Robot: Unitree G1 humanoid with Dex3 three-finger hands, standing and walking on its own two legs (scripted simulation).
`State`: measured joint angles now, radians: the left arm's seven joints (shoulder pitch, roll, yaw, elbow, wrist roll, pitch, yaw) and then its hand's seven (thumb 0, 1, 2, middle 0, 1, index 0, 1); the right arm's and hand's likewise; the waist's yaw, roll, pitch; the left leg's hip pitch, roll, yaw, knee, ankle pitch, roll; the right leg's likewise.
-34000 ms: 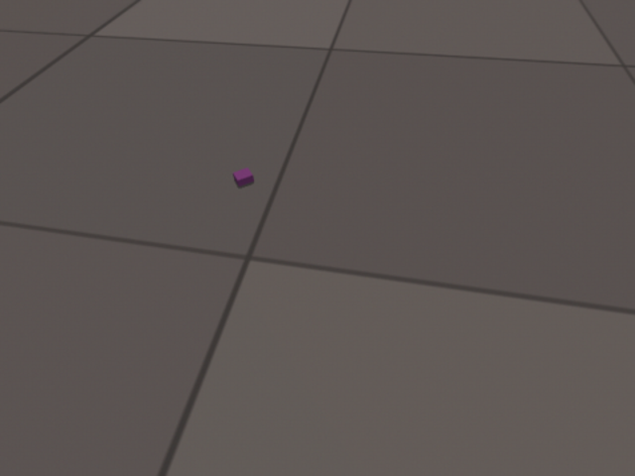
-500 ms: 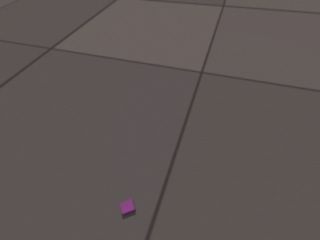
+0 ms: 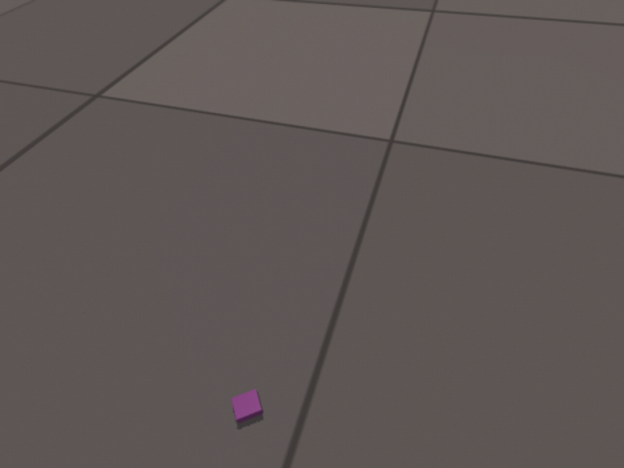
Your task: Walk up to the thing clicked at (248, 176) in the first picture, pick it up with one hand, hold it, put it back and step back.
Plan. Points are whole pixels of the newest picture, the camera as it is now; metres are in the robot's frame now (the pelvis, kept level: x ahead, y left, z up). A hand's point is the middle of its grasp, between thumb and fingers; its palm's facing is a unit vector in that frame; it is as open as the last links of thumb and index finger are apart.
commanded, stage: stand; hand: left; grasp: from above
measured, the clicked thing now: (247, 405) +0.43 +0.26 -0.76
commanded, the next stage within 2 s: step back in 0.04 s
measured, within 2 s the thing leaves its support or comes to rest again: neither
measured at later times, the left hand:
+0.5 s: hand out of the picture +0.09 +0.31 -0.18, palm faces -0.02 -0.93 -0.36, open 7.4 cm
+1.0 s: hand out of the picture -0.04 +0.29 -0.14, palm faces -0.05 -0.91 -0.42, open 7.4 cm
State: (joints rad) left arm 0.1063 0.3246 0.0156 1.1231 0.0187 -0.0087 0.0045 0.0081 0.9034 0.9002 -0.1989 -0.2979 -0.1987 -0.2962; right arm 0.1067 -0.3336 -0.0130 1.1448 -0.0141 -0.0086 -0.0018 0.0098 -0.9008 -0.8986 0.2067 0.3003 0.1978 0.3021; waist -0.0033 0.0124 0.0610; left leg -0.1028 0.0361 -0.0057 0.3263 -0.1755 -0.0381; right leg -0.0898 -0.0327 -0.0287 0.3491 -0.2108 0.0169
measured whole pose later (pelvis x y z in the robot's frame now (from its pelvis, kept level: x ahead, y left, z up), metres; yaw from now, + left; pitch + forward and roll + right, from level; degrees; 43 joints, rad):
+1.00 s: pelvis -0.17 +0.03 -0.01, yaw -3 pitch -1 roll +2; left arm 0.14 0.34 0.07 0.83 0.03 0.04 0.01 0.01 0.90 0.90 -0.20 -0.30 -0.20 -0.30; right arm 0.14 -0.41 -0.04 0.90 0.01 0.04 -0.02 0.01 -0.90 -0.90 0.21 0.30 0.20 0.30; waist 0.01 0.02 0.16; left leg -0.41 -0.13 -0.15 1.12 -0.49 -0.01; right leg -0.30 0.00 0.04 0.57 -0.24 -0.03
